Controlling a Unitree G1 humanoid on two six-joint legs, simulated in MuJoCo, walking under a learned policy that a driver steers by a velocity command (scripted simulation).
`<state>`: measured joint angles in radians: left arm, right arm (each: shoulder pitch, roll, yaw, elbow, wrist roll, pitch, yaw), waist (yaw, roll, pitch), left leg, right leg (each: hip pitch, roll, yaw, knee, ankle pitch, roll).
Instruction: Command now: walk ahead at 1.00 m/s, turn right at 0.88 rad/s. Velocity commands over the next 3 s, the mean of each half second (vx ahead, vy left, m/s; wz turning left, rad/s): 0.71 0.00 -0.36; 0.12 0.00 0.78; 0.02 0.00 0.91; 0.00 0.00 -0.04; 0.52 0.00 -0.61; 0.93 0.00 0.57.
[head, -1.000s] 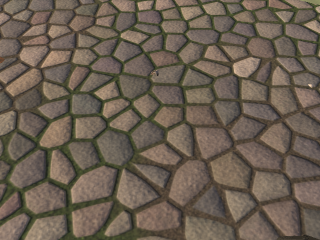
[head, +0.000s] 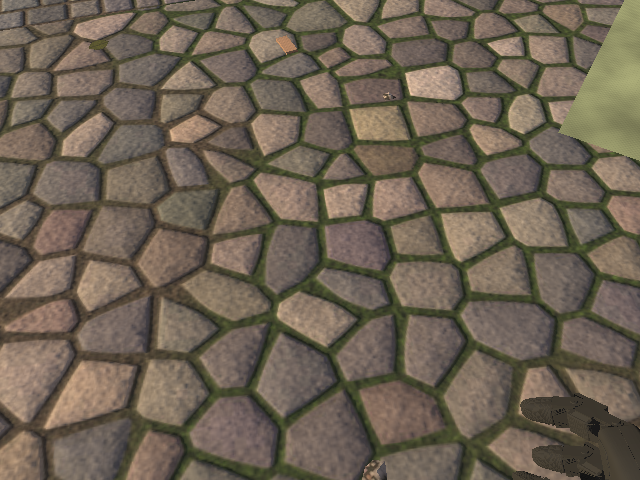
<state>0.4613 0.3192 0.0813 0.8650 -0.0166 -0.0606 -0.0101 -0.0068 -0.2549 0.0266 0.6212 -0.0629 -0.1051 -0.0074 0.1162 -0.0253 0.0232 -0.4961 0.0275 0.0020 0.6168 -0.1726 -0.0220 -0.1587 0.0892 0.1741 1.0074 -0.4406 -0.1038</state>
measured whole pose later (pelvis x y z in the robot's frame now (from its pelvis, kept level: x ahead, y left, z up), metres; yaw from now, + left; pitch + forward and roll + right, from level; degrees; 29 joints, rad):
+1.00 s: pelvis +0.53 +0.00 +0.02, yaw +16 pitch +3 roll -3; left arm -0.03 0.29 0.07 0.73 0.00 0.00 0.02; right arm 0.24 -0.32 -0.10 0.61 0.01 0.02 -0.02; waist -0.04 -0.01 0.08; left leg -0.41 -0.09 -0.08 0.48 -0.10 0.08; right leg -0.55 0.04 0.11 1.05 -0.40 0.04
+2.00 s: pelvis +0.56 -0.01 +0.02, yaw +38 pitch +1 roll +1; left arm 0.25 0.33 0.09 0.76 -0.03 0.07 0.01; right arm 0.10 -0.24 -0.05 0.63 -0.02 0.02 -0.05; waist 0.04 -0.02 0.05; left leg -0.20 0.03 0.14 0.45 -0.27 0.01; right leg -0.49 -0.07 -0.03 1.00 -0.41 0.11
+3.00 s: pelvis +1.18 +0.19 +0.02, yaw +39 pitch +3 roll +0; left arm -0.03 0.26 -0.05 0.59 0.04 -0.07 -0.04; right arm 0.48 -0.30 -0.08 0.87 0.01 -0.07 0.02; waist -0.14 0.00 0.02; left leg 0.08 -0.14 -0.24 0.26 -0.35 0.12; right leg -0.68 -0.10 0.08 0.58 0.05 0.04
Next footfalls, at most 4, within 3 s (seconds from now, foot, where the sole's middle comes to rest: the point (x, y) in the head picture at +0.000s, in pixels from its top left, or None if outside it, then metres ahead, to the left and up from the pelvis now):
0.34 right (428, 472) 0.48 -0.13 -0.75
0.80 left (325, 391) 0.63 0.09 -0.75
1.28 right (410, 365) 0.71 -0.09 -0.75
1.70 left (319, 448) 0.51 0.09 -0.75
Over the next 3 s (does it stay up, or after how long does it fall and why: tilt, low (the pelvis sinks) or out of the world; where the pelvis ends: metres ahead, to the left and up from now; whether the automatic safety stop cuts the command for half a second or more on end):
stays up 1.18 0.19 0.02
